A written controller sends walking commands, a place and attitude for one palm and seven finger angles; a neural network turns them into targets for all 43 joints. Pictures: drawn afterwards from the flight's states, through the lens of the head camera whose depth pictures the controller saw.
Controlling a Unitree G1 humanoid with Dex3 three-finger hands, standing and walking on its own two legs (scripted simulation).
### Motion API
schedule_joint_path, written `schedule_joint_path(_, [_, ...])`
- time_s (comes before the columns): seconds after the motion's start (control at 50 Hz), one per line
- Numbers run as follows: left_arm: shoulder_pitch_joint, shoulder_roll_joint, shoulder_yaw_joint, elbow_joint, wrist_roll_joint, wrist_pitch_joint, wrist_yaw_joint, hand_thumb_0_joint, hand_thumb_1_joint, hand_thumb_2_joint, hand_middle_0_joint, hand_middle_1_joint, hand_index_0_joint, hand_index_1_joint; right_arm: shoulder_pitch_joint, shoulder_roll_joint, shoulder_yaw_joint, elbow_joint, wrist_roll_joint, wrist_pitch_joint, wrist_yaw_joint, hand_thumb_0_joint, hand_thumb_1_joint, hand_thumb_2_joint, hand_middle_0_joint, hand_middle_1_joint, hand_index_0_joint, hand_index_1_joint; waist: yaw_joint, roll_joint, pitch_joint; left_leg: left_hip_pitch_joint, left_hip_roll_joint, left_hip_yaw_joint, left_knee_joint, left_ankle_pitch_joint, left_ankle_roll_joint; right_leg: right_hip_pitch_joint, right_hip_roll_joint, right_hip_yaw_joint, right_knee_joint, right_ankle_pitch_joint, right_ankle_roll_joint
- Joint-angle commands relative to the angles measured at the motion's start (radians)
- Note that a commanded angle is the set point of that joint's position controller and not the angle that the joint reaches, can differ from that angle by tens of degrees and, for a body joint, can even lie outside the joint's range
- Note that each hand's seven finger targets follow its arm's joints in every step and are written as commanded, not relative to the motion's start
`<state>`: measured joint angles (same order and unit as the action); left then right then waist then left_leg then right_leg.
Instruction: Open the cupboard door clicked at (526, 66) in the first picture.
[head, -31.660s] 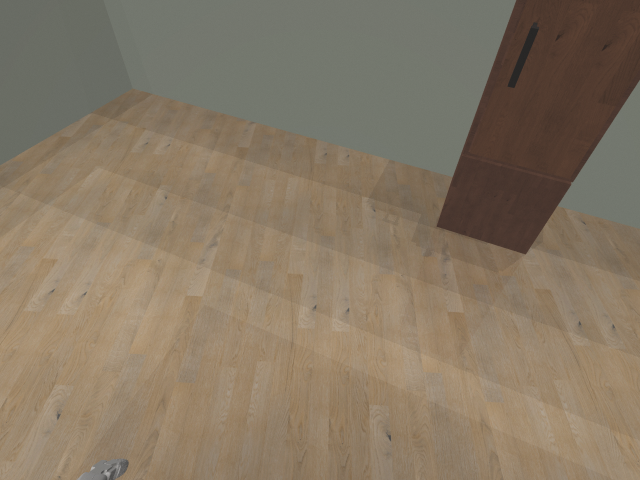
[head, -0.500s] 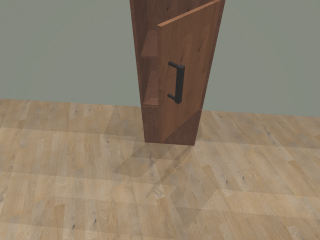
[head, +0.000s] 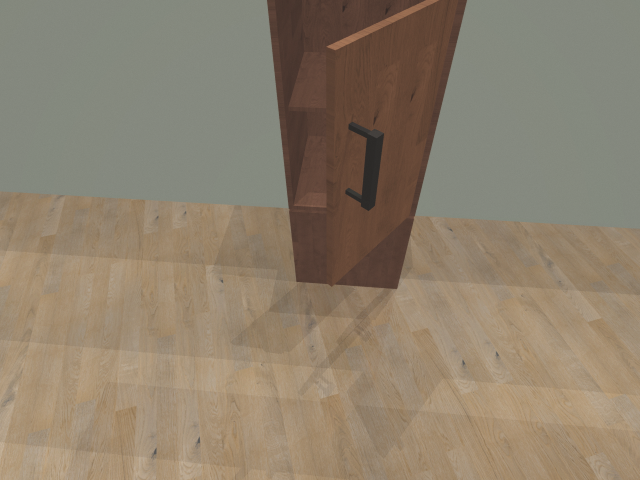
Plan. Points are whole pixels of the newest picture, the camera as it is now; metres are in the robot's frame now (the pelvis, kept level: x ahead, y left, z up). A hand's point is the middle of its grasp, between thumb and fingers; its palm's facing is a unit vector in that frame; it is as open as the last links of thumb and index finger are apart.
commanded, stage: look to check the result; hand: left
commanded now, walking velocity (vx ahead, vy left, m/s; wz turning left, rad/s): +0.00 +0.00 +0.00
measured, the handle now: (362, 168) +0.63 -0.04 +0.02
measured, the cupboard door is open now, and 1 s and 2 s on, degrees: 52 52 52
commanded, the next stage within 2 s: walk to a spot facing it in 0.16 s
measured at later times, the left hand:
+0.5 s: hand out of the picture +0.05 +0.18 -0.18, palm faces -0.02 -0.97 -0.23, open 7.4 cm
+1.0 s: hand out of the picture +0.12 +0.13 -0.16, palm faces -0.27 -0.92 -0.28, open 7.4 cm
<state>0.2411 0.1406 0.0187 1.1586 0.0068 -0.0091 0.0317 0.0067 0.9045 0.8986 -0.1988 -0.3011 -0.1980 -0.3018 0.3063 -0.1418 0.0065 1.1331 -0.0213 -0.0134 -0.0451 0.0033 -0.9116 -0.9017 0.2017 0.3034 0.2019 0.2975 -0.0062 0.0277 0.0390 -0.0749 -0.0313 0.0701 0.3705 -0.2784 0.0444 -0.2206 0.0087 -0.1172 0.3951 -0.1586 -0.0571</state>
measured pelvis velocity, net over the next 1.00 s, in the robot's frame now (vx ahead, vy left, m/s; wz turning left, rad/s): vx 0.02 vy -0.06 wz -0.35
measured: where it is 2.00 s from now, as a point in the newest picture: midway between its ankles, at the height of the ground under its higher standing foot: outside the picture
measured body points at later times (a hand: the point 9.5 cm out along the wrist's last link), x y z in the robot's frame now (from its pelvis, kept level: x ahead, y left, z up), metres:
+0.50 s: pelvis +0.01 +0.00 -0.01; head +0.04 -0.02 +0.44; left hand +0.05 +0.23 -0.16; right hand +0.01 -0.23 -0.17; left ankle -0.05 +0.09 -0.74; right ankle +0.04 -0.08 -0.74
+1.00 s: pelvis +0.02 -0.06 +0.00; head +0.08 -0.09 +0.44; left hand +0.14 +0.17 -0.14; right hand +0.07 -0.34 -0.14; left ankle +0.04 +0.12 -0.67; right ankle +0.01 -0.13 -0.74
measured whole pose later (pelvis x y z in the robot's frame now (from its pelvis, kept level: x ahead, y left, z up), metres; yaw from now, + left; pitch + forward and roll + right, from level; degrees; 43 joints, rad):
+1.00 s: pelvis +0.02 -0.06 +0.00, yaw -20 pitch +2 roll +3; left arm 0.22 0.20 0.07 0.95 0.02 0.03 0.01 0.01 0.90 0.90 -0.20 -0.30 -0.20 -0.30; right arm 0.04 -0.23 -0.06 0.89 -0.01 0.04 -0.03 0.01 -0.91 -0.90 0.20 0.30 0.20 0.30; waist 0.03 -0.02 0.13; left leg -0.44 0.03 -0.01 0.98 -0.43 -0.06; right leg -0.29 0.08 0.15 0.47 -0.20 -0.07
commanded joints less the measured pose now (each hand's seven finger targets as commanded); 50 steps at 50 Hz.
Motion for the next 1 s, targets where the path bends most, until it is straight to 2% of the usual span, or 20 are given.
schedule_joint_path(0.0, [0.031, 0.127, 0.023, -0.031, 0.002, -0.018, 0.006, 0.000, 0.900, 0.900, -0.200, -0.300, -0.200, -0.300, 0.076, -0.113, -0.018, -0.009, 0.003, -0.003, -0.001, 0.000, -0.900, -0.900, 0.200, 0.300, 0.200, 0.300, -0.002, -0.004, 0.036, -0.118, 0.145, -0.120, -0.098, 0.156, 0.004, 0.089, -0.128, 0.151, -0.058, 0.110, -0.009])
schedule_joint_path(0.26, [-0.021, 0.171, 0.024, -0.044, 0.001, -0.019, 0.004, 0.000, 0.900, 0.900, -0.200, -0.300, -0.200, -0.300, 0.014, -0.153, -0.018, -0.010, 0.003, -0.003, 0.001, 0.000, -0.900, -0.900, 0.200, 0.300, 0.200, 0.300, -0.001, -0.004, -0.008, -0.068, 0.146, -0.119, -0.098, 0.242, -0.004, 0.133, -0.137, 0.146, -0.050, 0.209, -0.011])
schedule_joint_path(0.32, [-0.005, 0.130, 0.025, -0.047, 0.002, 0.000, 0.007, 0.000, 0.900, 0.900, -0.200, -0.300, -0.200, -0.300, 0.043, -0.105, -0.015, -0.008, 0.003, 0.013, -0.006, 0.000, -0.900, -0.900, 0.200, 0.300, 0.200, 0.300, -0.006, -0.022, -0.006, -0.048, 0.151, -0.074, -0.050, 0.233, -0.014, 0.092, -0.133, 0.165, -0.021, 0.270, -0.007])
schedule_joint_path(0.4, [-0.029, 0.165, 0.049, -0.089, 0.007, 0.024, -0.002, 0.000, 0.900, 0.900, -0.200, -0.300, -0.200, -0.300, 0.035, -0.140, -0.037, -0.042, 0.000, 0.032, -0.014, 0.000, -0.900, -0.900, 0.200, 0.300, 0.200, 0.300, -0.014, -0.025, 0.013, -0.061, 0.172, -0.040, -0.003, 0.159, -0.015, 0.017, -0.126, 0.201, 0.034, 0.261, -0.022])
schedule_joint_path(0.48, [-0.051, 0.160, 0.066, -0.146, 0.012, 0.041, -0.015, 0.000, 0.900, 0.900, -0.200, -0.300, -0.200, -0.300, 0.019, -0.179, -0.061, -0.092, -0.005, 0.036, -0.021, 0.000, -0.900, -0.900, 0.200, 0.300, 0.200, 0.300, -0.014, 0.037, 0.006, -0.027, 0.250, -0.088, -0.012, 0.174, 0.025, -0.099, -0.063, 0.184, 0.159, 0.181, -0.009])
schedule_joint_path(0.5, [-0.064, 0.154, 0.069, -0.162, 0.012, 0.044, -0.019, 0.000, 0.900, 0.900, -0.200, -0.300, -0.200, -0.300, 0.019, -0.192, -0.067, -0.101, -0.008, 0.034, -0.023, 0.000, -0.900, -0.900, 0.200, 0.300, 0.200, 0.300, -0.017, 0.084, 0.012, -0.011, 0.296, -0.122, -0.032, 0.228, 0.051, -0.147, -0.035, 0.163, 0.242, 0.100, 0.000])
schedule_joint_path(0.54, [-0.096, 0.148, 0.078, -0.195, 0.014, 0.054, -0.025, 0.000, 0.900, 0.900, -0.200, -0.300, -0.200, -0.300, 0.019, -0.200, -0.071, -0.114, -0.014, 0.026, -0.025, 0.000, -0.900, -0.900, 0.200, 0.300, 0.200, 0.300, -0.022, 0.132, 0.046, 0.008, 0.413, -0.193, -0.073, 0.386, 0.142, -0.270, -0.002, 0.136, 0.491, -0.284, 0.024])
schedule_joint_path(0.58, [-0.112, 0.142, 0.088, -0.218, 0.015, 0.060, -0.031, 0.000, 0.900, 0.900, -0.200, -0.300, -0.200, -0.300, 0.002, -0.196, -0.070, -0.137, -0.020, 0.021, -0.027, 0.000, -0.900, -0.900, 0.200, 0.300, 0.200, 0.300, -0.010, 0.100, 0.077, 0.006, 0.435, -0.166, -0.051, 0.486, 0.167, -0.326, -0.029, 0.165, 0.594, -0.338, 0.036])
schedule_joint_path(0.62, [-0.101, 0.124, 0.084, -0.229, 0.013, 0.054, -0.039, 0.000, 0.900, 0.900, -0.200, -0.300, -0.200, -0.300, -0.043, -0.209, -0.076, -0.168, -0.022, 0.018, -0.021, 0.000, -0.900, -0.900, 0.200, 0.300, 0.200, 0.300, 0.009, 0.056, 0.066, -0.014, 0.411, -0.094, 0.004, 0.543, 0.136, -0.256, -0.050, 0.135, 0.506, -0.319, 0.036])
schedule_joint_path(0.64, [-0.087, 0.117, 0.082, -0.235, 0.012, 0.051, -0.043, 0.000, 0.900, 0.900, -0.200, -0.300, -0.200, -0.300, -0.054, -0.226, -0.079, -0.171, -0.024, 0.018, -0.018, 0.000, -0.900, -0.900, 0.200, 0.300, 0.200, 0.300, 0.014, 0.075, 0.056, -0.021, 0.391, -0.055, 0.038, 0.565, 0.108, -0.196, -0.046, 0.104, 0.422, -0.301, 0.036])
schedule_joint_path(0.68, [0.024, 0.140, 0.093, -0.215, 0.011, 0.040, -0.046, 0.000, 0.900, 0.900, -0.200, -0.300, -0.200, -0.300, -0.071, -0.243, -0.087, -0.186, -0.013, 0.022, -0.011, 0.000, -0.900, -0.900, 0.200, 0.300, 0.200, 0.300, 0.061, 0.027, -0.026, -0.038, 0.323, 0.027, 0.221, 0.550, 0.042, -0.005, -0.016, 0.079, 0.201, -0.097, 0.027])
schedule_joint_path(0.7, [0.103, 0.202, 0.106, -0.194, 0.018, 0.027, -0.037, 0.000, 0.900, 0.900, -0.200, -0.300, -0.200, -0.300, -0.083, -0.233, -0.091, -0.207, 0.003, 0.028, -0.005, 0.000, -0.900, -0.900, 0.200, 0.300, 0.200, 0.300, 0.093, -0.137, -0.058, -0.157, 0.215, 0.096, 0.437, 0.345, -0.025, 0.125, -0.100, 0.254, 0.047, 0.218, -0.026])
schedule_joint_path(0.72, [0.156, 0.318, 0.129, -0.192, 0.020, 0.015, -0.016, 0.000, 0.900, 0.900, -0.200, -0.300, -0.200, -0.300, -0.107, -0.162, -0.084, -0.262, 0.016, 0.033, 0.006, 0.000, -0.900, -0.900, 0.200, 0.300, 0.200, 0.300, 0.102, -0.391, -0.083, -0.397, 0.044, 0.098, 0.720, -0.308, -0.090, 0.206, -0.376, 0.679, -0.072, 0.526, -0.163])
schedule_joint_path(0.74, [0.148, 0.316, 0.124, -0.192, 0.002, 0.019, -0.004, 0.000, 0.900, 0.900, -0.200, -0.300, -0.200, -0.300, -0.139, -0.177, -0.081, -0.260, 0.014, 0.050, 0.005, 0.000, -0.900, -0.900, 0.200, 0.300, 0.200, 0.300, 0.099, -0.290, -0.048, -0.423, 0.076, -0.062, 0.805, -0.381, -0.083, 0.151, -0.376, 0.674, -0.085, 0.424, -0.208])
schedule_joint_path(0.76, [0.080, 0.290, 0.119, -0.217, 0.004, 0.026, 0.001, 0.000, 0.900, 0.900, -0.200, -0.300, -0.200, -0.300, -0.174, -0.159, -0.083, -0.268, 0.013, 0.054, 0.012, 0.000, -0.900, -0.900, 0.200, 0.300, 0.200, 0.300, 0.074, -0.193, 0.029, -0.464, 0.098, -0.091, 0.817, -0.322, -0.077, 0.077, -0.333, 0.634, -0.096, 0.243, -0.211])
schedule_joint_path(0.78, [0.024, 0.270, 0.115, -0.242, 0.011, 0.028, 0.005, 0.000, 0.900, 0.900, -0.200, -0.300, -0.200, -0.300, -0.198, -0.154, -0.083, -0.272, 0.010, 0.053, 0.014, 0.000, -0.900, -0.900, 0.200, 0.300, 0.200, 0.300, 0.055, -0.173, 0.031, -0.470, 0.106, -0.098, 0.808, -0.277, -0.080, 0.031, -0.293, 0.633, -0.086, 0.190, -0.198])
schedule_joint_path(0.8, [-0.001, 0.261, 0.111, -0.255, 0.013, 0.024, 0.006, 0.000, 0.900, 0.900, -0.200, -0.300, -0.200, -0.300, -0.199, -0.156, -0.082, -0.269, 0.008, 0.053, 0.015, 0.000, -0.900, -0.900, 0.200, 0.300, 0.200, 0.300, 0.040, -0.151, 0.012, -0.450, 0.103, -0.102, 0.791, -0.237, -0.087, 0.023, -0.264, 0.599, -0.073, 0.229, -0.184])
schedule_joint_path(0.86, [0.008, 0.260, 0.109, -0.268, 0.015, 0.016, 0.004, 0.000, 0.900, 0.900, -0.200, -0.300, -0.200, -0.300, -0.168, -0.137, -0.079, -0.264, 0.013, 0.053, 0.019, 0.000, -0.900, -0.900, 0.200, 0.300, 0.200, 0.300, 0.023, -0.083, -0.106, -0.393, 0.082, -0.083, 0.693, -0.164, -0.099, 0.088, -0.208, 0.526, -0.044, 0.294, -0.156])
schedule_joint_path(0.9, [0.024, 0.266, 0.111, -0.267, 0.016, 0.017, -0.001, 0.000, 0.900, 0.900, -0.200, -0.300, -0.200, -0.300, -0.196, -0.134, -0.080, -0.276, 0.014, 0.052, 0.017, 0.000, -0.900, -0.900, 0.200, 0.300, 0.200, 0.300, 0.036, -0.080, -0.108, -0.396, 0.066, -0.077, 0.631, -0.146, -0.104, 0.111, -0.189, 0.529, -0.039, 0.319, -0.150])
schedule_joint_path(0.98, [0.044, 0.271, 0.113, -0.274, 0.019, 0.023, -0.008, 0.000, 0.900, 0.900, -0.200, -0.300, -0.200, -0.300, -0.242, -0.151, -0.084, -0.308, 0.018, 0.046, 0.012, 0.000, -0.900, -0.900, 0.200, 0.300, 0.200, 0.300, 0.047, -0.151, -0.095, -0.422, 0.052, -0.090, 0.579, -0.136, -0.106, 0.148, -0.167, 0.555, -0.033, 0.348, -0.134])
